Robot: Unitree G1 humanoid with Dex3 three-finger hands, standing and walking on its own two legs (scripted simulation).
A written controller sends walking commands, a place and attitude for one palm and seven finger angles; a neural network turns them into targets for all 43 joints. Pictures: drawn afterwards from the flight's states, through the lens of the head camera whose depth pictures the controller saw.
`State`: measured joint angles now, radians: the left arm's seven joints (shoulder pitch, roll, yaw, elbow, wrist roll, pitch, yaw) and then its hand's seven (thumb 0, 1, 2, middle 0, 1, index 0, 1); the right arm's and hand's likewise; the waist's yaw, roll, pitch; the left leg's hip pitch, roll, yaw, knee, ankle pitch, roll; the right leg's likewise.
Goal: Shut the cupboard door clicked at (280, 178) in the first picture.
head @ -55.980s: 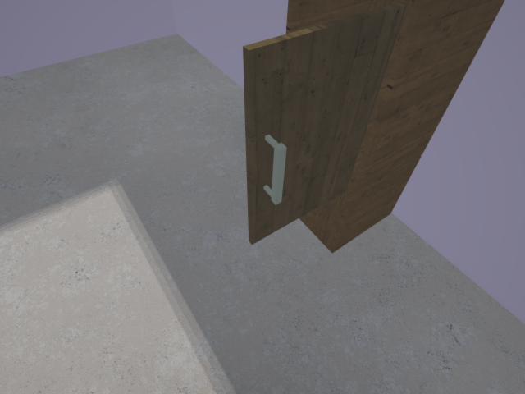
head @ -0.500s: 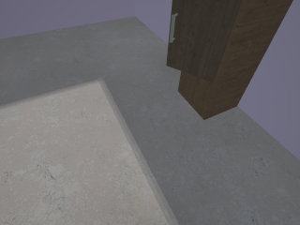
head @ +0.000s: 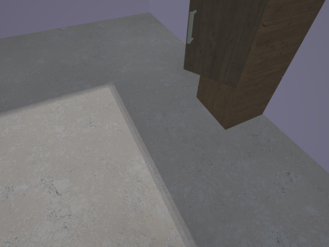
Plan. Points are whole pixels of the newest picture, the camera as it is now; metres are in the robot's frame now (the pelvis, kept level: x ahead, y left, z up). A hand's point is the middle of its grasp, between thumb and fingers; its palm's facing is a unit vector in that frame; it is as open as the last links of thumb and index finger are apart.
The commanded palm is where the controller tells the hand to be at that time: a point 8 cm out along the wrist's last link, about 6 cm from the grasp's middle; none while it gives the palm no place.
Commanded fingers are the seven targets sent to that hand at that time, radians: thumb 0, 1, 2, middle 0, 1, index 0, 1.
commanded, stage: look to check the result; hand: left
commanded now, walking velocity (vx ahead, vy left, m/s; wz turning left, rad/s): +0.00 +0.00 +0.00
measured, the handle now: (191, 27) +1.26 -0.11 -0.04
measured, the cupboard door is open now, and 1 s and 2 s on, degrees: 31 31 31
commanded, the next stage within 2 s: walk to a spot facing it in 0.04 s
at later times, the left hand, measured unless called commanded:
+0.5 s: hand out of the picture +0.01 +0.19 -0.20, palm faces +0.15 -0.98 -0.16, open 7.4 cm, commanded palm none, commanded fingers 0.00 0.90 0.90 -0.20 -0.30 -0.20 -0.30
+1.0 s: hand (110, 173) +0.38 +0.21 -0.17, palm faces +0.20 -0.96 -0.19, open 7.4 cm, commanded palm none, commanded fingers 0.00 0.90 0.90 -0.20 -0.30 -0.20 -0.30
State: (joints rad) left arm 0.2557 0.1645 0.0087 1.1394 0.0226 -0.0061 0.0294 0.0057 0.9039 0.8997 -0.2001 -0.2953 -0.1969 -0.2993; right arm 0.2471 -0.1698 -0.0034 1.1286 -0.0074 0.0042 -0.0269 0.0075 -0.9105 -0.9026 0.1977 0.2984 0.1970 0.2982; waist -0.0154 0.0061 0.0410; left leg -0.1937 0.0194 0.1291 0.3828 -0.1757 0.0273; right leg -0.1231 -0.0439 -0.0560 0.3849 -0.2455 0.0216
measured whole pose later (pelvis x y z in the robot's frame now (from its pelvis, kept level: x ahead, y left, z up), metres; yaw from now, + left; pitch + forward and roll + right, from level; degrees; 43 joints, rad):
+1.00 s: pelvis +0.28 +0.01 -0.03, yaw +15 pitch +0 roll +0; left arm 0.07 0.14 0.06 0.93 0.03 -0.07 -0.01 0.01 0.90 0.90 -0.20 -0.30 -0.20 -0.30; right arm 0.43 -0.13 -0.03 1.15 -0.01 -0.03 -0.02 0.01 -0.91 -0.90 0.20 0.30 0.20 0.30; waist -0.06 0.04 0.11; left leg -0.16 0.00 -0.02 0.94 -0.50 0.05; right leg -0.41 -0.05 -0.12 0.65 -0.23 -0.04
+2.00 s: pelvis +0.58 +0.14 -0.01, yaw +12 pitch +1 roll +0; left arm 0.20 0.18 0.06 0.91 0.03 0.02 0.01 0.01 0.90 0.90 -0.20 -0.30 -0.20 -0.30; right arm 0.18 -0.24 -0.05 0.96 -0.01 0.06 -0.04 0.01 -0.92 -0.90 0.20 0.30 0.20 0.30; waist 0.00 0.02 0.10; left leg -0.46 0.06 0.06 1.09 -0.50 -0.06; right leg -0.28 0.02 -0.02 0.56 -0.30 -0.03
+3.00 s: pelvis +0.63 +0.20 -0.01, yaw -19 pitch +1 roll -1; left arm 0.20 0.24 0.07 0.92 0.02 0.07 -0.01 0.01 0.90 0.90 -0.20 -0.30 -0.20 -0.30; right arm 0.19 -0.21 -0.01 0.88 -0.02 0.02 -0.03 0.01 -0.91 -0.90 0.20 0.30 0.20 0.30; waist 0.00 -0.04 0.05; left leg -0.33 0.05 0.06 0.60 -0.29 0.00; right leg -0.39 0.04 0.05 0.89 -0.50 0.02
